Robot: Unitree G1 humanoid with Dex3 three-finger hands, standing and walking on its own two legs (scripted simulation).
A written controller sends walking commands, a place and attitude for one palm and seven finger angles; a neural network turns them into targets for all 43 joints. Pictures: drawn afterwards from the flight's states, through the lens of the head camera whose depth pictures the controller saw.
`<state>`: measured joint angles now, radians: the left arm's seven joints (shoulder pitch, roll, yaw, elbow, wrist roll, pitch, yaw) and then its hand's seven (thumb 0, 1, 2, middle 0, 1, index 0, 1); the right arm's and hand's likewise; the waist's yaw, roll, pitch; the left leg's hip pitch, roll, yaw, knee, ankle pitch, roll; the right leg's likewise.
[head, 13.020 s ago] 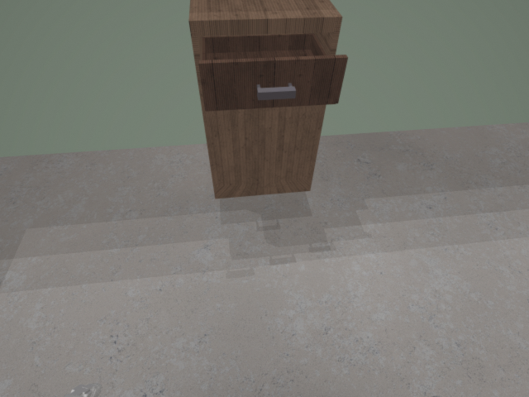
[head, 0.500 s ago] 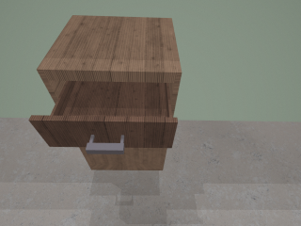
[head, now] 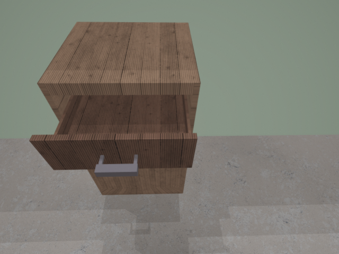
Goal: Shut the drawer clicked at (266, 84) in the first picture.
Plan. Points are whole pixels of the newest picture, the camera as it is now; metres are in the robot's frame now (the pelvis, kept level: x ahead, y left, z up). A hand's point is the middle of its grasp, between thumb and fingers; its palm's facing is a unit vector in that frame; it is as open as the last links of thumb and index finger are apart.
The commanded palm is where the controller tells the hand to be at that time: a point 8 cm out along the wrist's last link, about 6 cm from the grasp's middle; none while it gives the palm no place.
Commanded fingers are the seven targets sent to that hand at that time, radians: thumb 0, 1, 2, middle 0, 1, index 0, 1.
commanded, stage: look again from close up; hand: left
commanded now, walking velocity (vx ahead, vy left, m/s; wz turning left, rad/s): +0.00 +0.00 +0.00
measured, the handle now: (118, 163) +0.36 +0.17 -0.05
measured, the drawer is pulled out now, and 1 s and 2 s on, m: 0.18 0.18 0.18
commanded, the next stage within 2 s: shuffle to correct the standing spot in 0.22 s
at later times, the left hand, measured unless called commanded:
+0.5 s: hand out of the picture -0.02 +0.13 -0.18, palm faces +0.03 -0.98 -0.19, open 7.3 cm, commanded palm none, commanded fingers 0.00 0.90 0.90 -0.20 -0.30 -0.20 -0.30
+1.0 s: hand out of the picture -0.03 +0.10 -0.17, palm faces +0.03 -0.98 -0.20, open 7.3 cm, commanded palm none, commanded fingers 0.00 0.90 0.90 -0.20 -0.30 -0.20 -0.30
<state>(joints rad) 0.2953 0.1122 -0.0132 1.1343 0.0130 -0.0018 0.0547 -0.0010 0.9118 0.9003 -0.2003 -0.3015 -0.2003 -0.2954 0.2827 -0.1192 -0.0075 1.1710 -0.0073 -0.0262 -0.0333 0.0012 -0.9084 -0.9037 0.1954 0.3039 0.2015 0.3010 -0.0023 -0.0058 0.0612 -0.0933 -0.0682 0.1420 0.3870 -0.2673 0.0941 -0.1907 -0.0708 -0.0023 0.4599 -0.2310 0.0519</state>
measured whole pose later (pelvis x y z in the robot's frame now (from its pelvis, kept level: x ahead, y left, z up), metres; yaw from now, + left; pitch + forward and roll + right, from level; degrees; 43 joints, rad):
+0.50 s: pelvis +0.00 -0.03 +0.00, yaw +0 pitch -2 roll +1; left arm 0.29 0.12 0.00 1.12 0.01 0.01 0.05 0.00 0.91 0.90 -0.20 -0.30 -0.20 -0.30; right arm 0.28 -0.11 -0.02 1.16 -0.01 -0.02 -0.04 0.00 -0.91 -0.90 0.19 0.30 0.20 0.30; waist -0.01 -0.01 0.07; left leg -0.11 -0.05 0.13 0.38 -0.25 0.06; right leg -0.22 -0.05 -0.02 0.49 -0.24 0.02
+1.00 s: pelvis -0.01 -0.07 +0.00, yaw +1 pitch -1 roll +1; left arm 0.30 0.13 -0.01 1.12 0.01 -0.02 0.05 0.00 0.91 0.90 -0.20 -0.30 -0.20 -0.30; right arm 0.27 -0.13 -0.01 1.16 -0.01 0.00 -0.02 0.00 -0.91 -0.90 0.19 0.30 0.20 0.30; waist 0.00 0.01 0.06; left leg -0.14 0.02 0.10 0.39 -0.23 0.00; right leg -0.22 0.01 -0.05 0.43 -0.20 -0.04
